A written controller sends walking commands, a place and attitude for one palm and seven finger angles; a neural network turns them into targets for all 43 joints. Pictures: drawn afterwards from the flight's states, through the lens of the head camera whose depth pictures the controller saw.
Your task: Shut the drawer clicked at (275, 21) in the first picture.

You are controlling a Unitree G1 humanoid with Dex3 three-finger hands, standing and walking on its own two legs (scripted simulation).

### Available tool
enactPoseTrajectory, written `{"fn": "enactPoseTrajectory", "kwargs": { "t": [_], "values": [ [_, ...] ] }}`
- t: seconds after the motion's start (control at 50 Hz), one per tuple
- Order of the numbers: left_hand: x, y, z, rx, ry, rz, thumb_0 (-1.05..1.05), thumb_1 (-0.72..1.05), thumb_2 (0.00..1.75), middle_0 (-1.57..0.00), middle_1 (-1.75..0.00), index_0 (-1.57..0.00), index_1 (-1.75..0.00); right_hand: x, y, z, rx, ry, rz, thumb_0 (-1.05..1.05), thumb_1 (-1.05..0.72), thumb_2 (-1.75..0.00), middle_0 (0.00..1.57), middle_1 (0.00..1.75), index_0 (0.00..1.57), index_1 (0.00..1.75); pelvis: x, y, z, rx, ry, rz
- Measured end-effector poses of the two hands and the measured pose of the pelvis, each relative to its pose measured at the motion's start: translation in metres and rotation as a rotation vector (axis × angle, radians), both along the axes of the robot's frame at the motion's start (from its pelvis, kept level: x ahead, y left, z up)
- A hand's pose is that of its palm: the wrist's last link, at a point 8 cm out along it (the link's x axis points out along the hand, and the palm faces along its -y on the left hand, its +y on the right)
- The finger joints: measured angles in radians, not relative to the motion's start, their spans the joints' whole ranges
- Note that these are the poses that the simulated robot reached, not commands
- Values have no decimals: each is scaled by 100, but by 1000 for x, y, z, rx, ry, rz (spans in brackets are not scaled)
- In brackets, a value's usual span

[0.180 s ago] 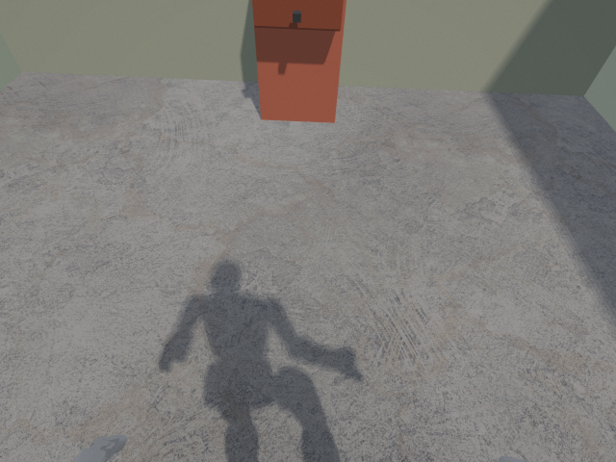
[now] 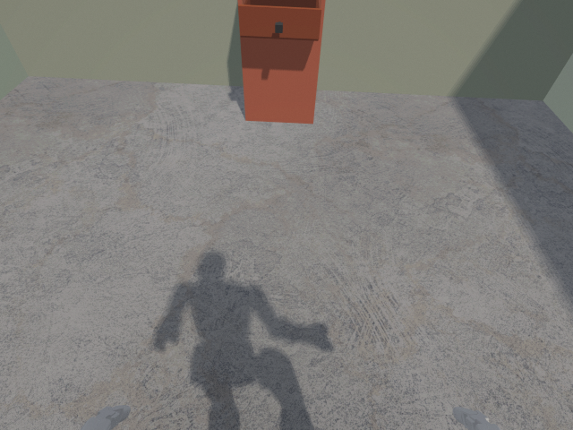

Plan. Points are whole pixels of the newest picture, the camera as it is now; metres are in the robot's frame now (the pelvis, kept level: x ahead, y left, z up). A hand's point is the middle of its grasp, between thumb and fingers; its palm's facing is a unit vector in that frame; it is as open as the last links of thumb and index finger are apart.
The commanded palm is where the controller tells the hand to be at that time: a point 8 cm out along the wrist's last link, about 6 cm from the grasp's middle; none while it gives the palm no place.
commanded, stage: stand and wait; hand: left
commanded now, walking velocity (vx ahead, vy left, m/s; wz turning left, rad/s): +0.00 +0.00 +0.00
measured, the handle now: (279, 26) +1.79 +0.15 -0.12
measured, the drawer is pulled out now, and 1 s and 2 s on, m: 0.16 0.16 0.16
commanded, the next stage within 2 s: look at it before walking up in 0.96 s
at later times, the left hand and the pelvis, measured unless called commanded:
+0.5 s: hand out of the picture +0.05 +0.24 -0.15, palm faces -0.03 -0.94 -0.33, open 7.4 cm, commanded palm none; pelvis -0.02 -0.01 +0.01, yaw +0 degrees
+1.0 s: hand out of the picture +0.04 +0.22 -0.15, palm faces -0.04 -0.94 -0.32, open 7.4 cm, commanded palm none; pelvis -0.04 -0.02 +0.01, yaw +0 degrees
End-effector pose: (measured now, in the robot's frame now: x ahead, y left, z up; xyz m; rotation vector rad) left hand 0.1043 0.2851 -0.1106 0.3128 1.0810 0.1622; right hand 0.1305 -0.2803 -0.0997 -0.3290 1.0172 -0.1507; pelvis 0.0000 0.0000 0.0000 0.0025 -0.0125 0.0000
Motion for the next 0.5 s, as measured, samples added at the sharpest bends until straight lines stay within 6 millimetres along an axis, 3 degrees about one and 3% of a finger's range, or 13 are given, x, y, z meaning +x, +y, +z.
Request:
{"fn": "enactPoseTrajectory", "kwargs": {
  "t": [0.14, 0.34, 0.5],
  "values": [
    [-18, -5, -3, -8, 36, 16, 1, 90, 90, -20, -30, -21, -30, -10, -7, 0, -6, 26, -10, 1, -91, -90, 20, 30, 21, 30, -4, -5, 2, 1, -9, 1],
    [-51, -4, -5, 3, 109, 36, 1, 91, 90, -20, -30, -21, -30, -51, -24, -4, -21, 116, -50, 1, -91, -90, 20, 30, 21, 30, -15, -11, 5, 0, -19, -1],
    [-65, -5, -3, 10, 134, 39, 1, 91, 90, -20, -30, -21, -30, -80, -30, -9, -17, 174, -69, 1, -91, -90, 20, 30, 21, 30, -24, -14, 7, 1, -22, -1]
  ]
}}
